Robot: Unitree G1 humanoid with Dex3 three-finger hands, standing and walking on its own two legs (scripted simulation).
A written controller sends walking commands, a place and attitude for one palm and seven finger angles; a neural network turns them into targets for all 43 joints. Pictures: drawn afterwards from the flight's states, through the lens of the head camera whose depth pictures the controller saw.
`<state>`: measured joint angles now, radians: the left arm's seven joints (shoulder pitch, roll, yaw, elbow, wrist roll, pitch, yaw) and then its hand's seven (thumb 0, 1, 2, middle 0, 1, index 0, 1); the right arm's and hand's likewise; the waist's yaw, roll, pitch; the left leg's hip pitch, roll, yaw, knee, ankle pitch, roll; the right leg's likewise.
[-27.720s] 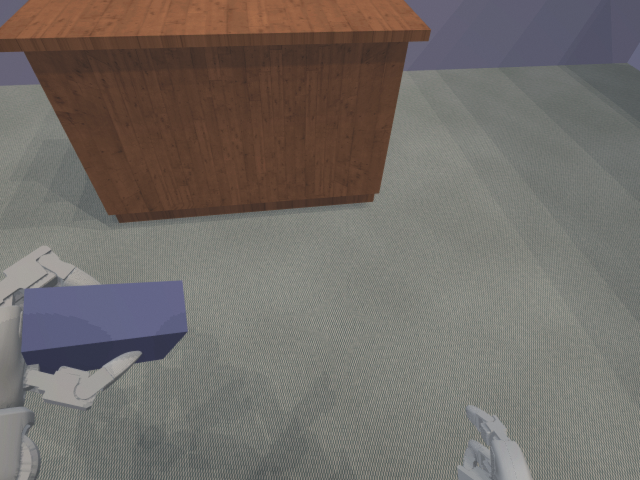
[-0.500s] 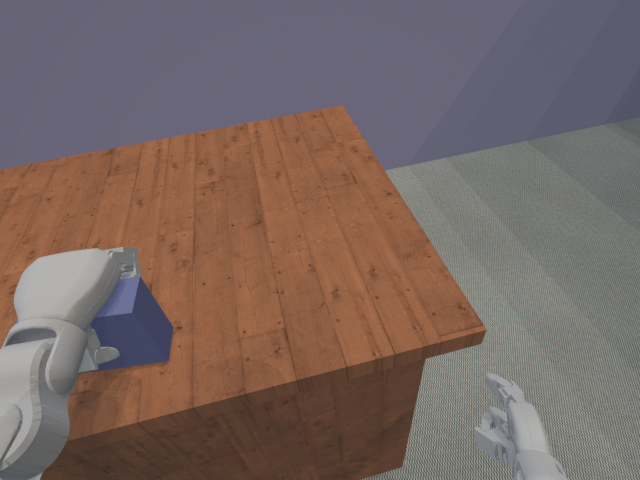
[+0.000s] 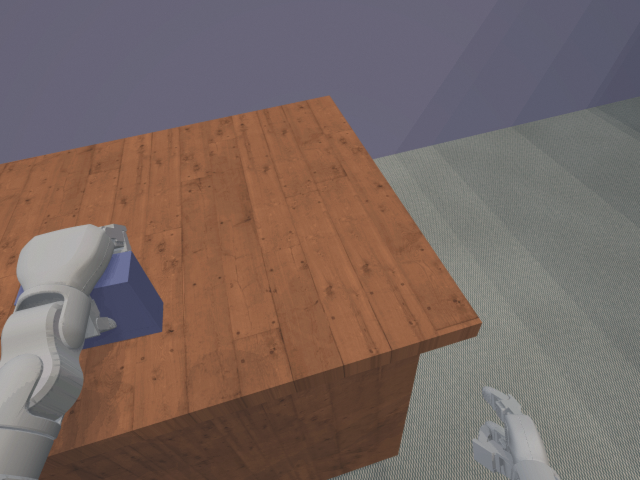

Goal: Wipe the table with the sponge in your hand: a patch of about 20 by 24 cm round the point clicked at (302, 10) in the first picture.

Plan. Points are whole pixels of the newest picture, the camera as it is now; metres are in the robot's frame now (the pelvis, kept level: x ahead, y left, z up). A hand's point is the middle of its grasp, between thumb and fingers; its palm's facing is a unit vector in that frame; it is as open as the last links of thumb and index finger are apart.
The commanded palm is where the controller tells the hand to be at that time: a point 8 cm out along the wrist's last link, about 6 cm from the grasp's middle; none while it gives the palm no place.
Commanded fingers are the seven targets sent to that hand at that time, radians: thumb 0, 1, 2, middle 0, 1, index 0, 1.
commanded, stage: wipe forward along the first lane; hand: left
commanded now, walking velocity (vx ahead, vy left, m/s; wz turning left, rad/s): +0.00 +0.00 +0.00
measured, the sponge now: (105, 311) +0.27 +0.33 +0.08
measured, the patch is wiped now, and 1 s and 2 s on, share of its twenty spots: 0.00 0.50 0.50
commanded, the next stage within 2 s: slide across to the middle lane in 1.14 s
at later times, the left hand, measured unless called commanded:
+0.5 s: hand (100, 261) +0.31 +0.34 +0.12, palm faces -0.06 -0.01 -1.00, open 9.2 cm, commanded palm +0.30 +0.34 +0.16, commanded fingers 0.00 0.10 1.30 -1.20 -1.60 -1.20 -1.60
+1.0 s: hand (99, 237) +0.35 +0.37 +0.12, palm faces -0.11 +0.01 -0.99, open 9.2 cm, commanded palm +0.35 +0.36 +0.16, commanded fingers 0.00 0.10 1.30 -1.20 -1.60 -1.20 -1.60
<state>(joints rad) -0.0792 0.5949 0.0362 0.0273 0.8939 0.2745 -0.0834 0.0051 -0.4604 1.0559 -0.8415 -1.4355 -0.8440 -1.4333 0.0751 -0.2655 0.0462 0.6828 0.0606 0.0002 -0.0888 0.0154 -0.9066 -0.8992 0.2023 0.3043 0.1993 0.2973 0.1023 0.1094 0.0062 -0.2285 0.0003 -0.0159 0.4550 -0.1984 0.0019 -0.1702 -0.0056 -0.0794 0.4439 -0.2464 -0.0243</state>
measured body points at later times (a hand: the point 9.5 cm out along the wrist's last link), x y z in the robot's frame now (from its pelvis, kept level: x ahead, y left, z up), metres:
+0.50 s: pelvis +0.01 +0.00 +0.00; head +0.01 -0.04 +0.45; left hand +0.31 +0.33 +0.18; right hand +0.20 -0.23 -0.11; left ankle +0.03 +0.12 -0.74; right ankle +0.00 -0.11 -0.74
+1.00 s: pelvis +0.00 +0.00 +0.00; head +0.03 -0.03 +0.44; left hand +0.36 +0.36 +0.18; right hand +0.13 -0.27 -0.13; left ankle +0.03 +0.12 -0.74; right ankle +0.00 -0.11 -0.74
